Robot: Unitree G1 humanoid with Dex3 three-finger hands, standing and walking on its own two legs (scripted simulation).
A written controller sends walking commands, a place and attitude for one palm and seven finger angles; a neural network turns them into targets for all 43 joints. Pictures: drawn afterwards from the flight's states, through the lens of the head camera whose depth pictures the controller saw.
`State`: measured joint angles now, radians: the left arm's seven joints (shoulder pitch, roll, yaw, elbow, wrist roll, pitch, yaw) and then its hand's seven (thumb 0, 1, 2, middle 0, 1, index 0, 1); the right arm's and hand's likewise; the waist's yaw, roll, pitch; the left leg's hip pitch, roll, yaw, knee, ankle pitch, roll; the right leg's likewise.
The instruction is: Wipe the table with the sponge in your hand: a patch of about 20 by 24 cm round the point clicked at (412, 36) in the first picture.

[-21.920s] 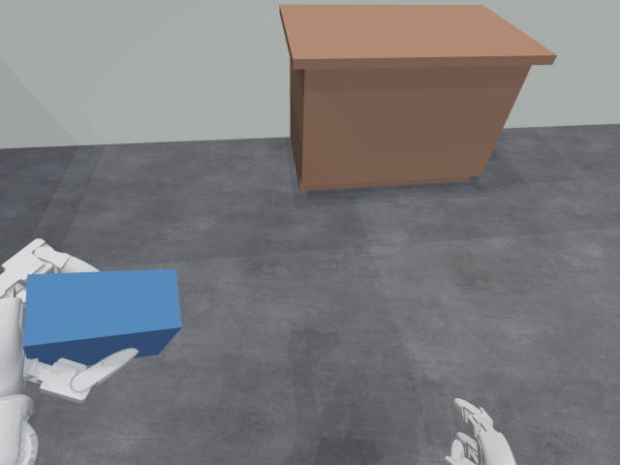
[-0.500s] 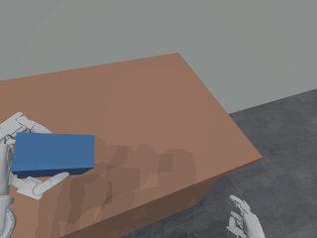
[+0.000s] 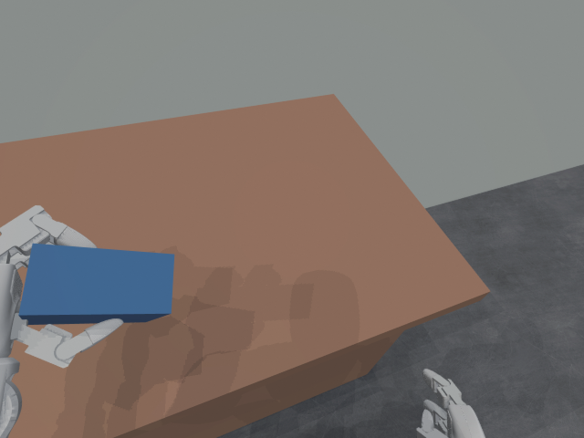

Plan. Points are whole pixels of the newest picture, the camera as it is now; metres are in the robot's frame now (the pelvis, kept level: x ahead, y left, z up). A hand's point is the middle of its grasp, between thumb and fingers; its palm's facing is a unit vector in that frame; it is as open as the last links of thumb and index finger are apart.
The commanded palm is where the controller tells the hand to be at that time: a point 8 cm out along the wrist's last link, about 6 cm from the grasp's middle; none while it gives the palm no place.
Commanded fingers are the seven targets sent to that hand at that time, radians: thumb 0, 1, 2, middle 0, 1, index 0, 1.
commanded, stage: come to a stop and stand still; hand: left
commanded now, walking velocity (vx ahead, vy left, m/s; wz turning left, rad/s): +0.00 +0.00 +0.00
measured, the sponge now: (120, 290) +0.23 +0.22 +0.12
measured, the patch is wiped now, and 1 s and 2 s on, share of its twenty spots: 0.00 0.00 0.00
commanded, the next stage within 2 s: look again from close up in 0.48 s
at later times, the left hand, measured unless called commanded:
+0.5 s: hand (61, 283) +0.22 +0.26 +0.16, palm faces +0.37 -0.86 -0.36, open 10.1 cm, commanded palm +0.16 +0.29 +0.18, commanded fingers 0.00 0.10 1.30 -1.20 -1.60 -1.20 -1.60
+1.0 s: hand (75, 280) +0.22 +0.24 +0.16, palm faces +0.34 -0.84 -0.41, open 10.1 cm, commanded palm +0.16 +0.28 +0.18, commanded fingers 0.00 0.10 1.30 -1.20 -1.60 -1.20 -1.60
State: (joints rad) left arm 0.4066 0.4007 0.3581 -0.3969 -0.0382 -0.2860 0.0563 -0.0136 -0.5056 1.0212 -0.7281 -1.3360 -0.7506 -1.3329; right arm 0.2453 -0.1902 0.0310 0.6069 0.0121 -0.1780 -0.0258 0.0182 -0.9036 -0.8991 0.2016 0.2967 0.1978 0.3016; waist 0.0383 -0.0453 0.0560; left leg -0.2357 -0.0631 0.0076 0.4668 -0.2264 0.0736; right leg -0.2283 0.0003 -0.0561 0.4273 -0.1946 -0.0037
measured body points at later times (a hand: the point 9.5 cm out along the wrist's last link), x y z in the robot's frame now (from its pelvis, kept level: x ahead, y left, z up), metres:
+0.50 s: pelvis +0.00 +0.00 +0.00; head +0.03 +0.04 +0.45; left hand +0.19 +0.30 +0.18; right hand +0.19 -0.21 -0.06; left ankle +0.01 +0.07 -0.74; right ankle +0.02 -0.12 -0.74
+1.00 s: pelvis +0.00 +0.00 +0.00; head +0.02 +0.02 +0.45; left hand +0.20 +0.29 +0.18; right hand +0.17 -0.23 -0.07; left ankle +0.01 +0.07 -0.74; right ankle +0.02 -0.12 -0.74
